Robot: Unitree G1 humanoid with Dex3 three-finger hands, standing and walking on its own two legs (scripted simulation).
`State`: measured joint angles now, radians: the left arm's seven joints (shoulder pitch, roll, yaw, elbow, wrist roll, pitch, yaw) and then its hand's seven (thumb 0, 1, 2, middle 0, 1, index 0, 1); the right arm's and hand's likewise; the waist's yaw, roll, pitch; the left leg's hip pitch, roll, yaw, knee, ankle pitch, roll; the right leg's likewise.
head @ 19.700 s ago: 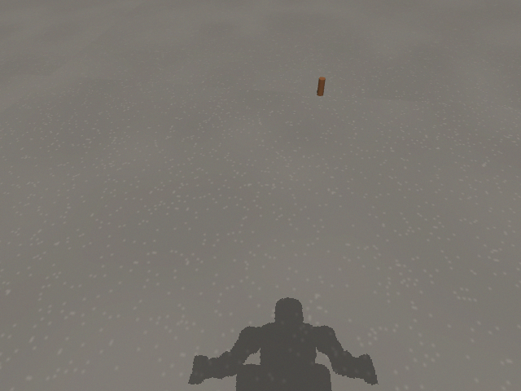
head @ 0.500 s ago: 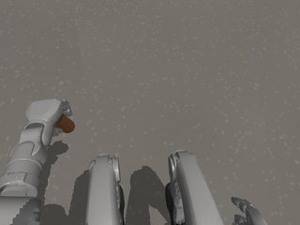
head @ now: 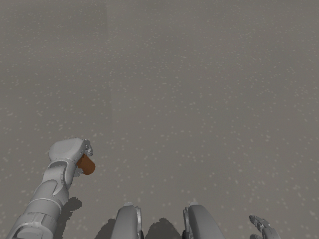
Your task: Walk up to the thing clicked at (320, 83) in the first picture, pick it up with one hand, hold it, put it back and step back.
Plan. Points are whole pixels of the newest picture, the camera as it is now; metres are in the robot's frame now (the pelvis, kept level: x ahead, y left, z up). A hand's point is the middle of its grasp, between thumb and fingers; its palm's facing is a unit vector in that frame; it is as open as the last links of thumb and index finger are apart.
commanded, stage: lift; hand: left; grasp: from above
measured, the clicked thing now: (81, 161) +0.37 +0.25 -0.11
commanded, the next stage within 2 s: hold in 0.56 s
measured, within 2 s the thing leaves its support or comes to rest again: neither
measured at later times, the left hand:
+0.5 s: hand (71, 144) +0.36 +0.23 +0.02, palm faces -0.42 -0.09 -0.91, open 7.3 cm
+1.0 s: hand (67, 130) +0.38 +0.22 +0.07, palm faces -0.43 -0.07 -0.90, open 7.2 cm
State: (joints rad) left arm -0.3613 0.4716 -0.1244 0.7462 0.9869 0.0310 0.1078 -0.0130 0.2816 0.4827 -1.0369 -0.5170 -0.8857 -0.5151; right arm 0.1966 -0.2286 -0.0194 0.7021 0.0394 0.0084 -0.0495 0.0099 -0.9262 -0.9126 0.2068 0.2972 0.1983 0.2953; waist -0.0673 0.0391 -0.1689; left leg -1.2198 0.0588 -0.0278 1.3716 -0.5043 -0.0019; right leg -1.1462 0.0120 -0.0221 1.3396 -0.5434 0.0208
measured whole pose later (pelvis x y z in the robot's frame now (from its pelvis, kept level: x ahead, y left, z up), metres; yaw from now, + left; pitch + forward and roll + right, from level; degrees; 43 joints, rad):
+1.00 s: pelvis +0.06 +0.00 +0.12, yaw +0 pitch +6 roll +0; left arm -0.32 0.39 -0.20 0.77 0.98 0.04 0.07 -0.01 0.32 0.42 -1.02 -0.51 -0.88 -0.50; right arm 0.25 -0.25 -0.05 0.71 0.05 0.01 -0.04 0.01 -0.91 -0.90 0.21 0.30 0.20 0.29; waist -0.03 0.04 -0.06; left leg -0.46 0.04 0.05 0.66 -0.31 0.00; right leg -0.43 -0.01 0.03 0.65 -0.34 0.02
